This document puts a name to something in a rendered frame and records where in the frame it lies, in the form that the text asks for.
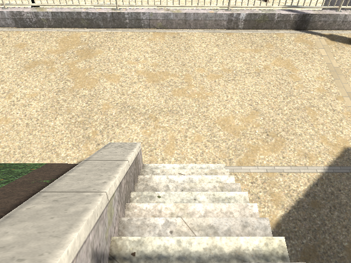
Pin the stairs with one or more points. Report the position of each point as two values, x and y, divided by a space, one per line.
193 213

